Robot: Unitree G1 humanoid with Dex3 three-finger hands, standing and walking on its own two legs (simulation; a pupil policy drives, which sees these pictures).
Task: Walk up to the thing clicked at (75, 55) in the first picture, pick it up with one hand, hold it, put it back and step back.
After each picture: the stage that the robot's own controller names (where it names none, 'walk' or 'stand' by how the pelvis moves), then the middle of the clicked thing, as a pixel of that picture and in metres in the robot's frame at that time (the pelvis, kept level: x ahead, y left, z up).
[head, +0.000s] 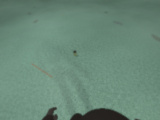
stand; (75, 53) +1.29 +0.40 -0.72
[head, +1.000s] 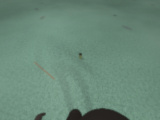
walk; (80, 55) +1.21 +0.21 -0.70
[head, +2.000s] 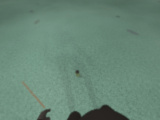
walk; (77, 73) +0.76 +0.22 -0.71
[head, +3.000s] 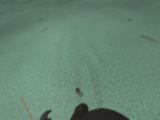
walk; (78, 91) +0.46 +0.27 -0.70
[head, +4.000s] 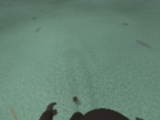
stand; (75, 99) +0.35 +0.22 -0.72
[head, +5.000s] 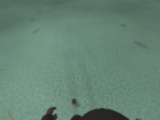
stand; (74, 102) +0.33 +0.23 -0.72
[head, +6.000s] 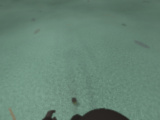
stand; (74, 100) +0.34 +0.24 -0.73
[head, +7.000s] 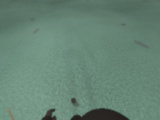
stand; (73, 101) +0.33 +0.24 -0.73
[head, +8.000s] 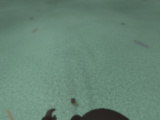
go down; (73, 101) +0.32 +0.24 -0.73
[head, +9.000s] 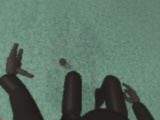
go down; (63, 63) +0.41 +0.27 -0.35
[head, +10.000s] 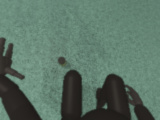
go down; (62, 61) +0.40 +0.28 -0.31
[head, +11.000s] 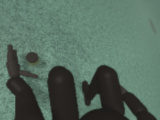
close in; (33, 59) +0.38 +0.32 -0.22
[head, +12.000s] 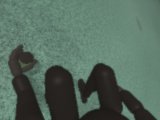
close; (26, 59) +0.38 +0.32 -0.21
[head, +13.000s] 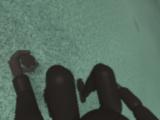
lift; (28, 61) +0.36 +0.30 -0.22
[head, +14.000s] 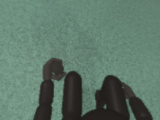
lift; (58, 69) +0.31 +0.26 -0.06
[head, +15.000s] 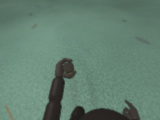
hold; (69, 71) +0.33 +0.17 +0.07
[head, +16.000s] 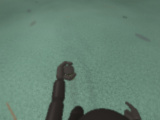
hold; (70, 73) +0.33 +0.17 +0.02
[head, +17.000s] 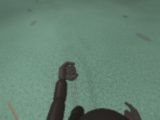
crouch; (72, 73) +0.33 +0.16 +0.01
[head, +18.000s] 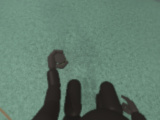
crouch; (61, 60) +0.41 +0.23 -0.07
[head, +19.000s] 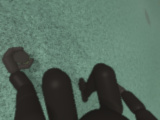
lower; (23, 59) +0.38 +0.32 -0.22
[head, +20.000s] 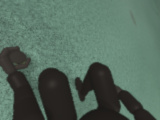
lower; (19, 59) +0.39 +0.31 -0.22
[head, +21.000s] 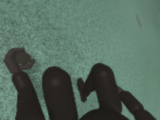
lower; (24, 59) +0.38 +0.31 -0.22
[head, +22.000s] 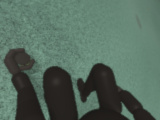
lower; (24, 60) +0.37 +0.32 -0.22
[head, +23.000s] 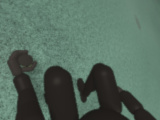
loosen; (26, 61) +0.37 +0.31 -0.22
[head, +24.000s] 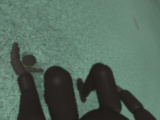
withdraw; (29, 62) +0.37 +0.29 -0.22
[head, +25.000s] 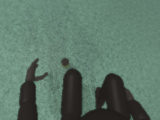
walk; (65, 63) +0.40 +0.25 -0.30
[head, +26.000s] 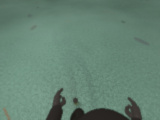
stand; (75, 101) +0.32 +0.18 -0.65
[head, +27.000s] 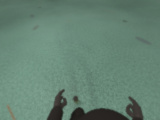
stand; (76, 99) +0.34 +0.20 -0.67
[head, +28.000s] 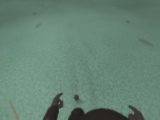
stand; (76, 98) +0.34 +0.19 -0.69
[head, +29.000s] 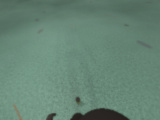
walk; (78, 100) +0.36 +0.19 -0.72
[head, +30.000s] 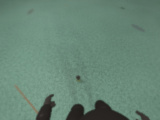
walk; (78, 78) +0.54 +0.16 -0.71
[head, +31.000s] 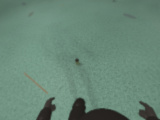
walk; (77, 61) +0.86 +0.29 -0.69
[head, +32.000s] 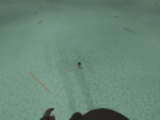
stand; (79, 65) +0.97 +0.25 -0.72
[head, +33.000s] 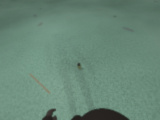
stand; (79, 66) +0.97 +0.26 -0.73
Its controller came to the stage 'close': yes
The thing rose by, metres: 0.73
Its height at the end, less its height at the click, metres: +0.00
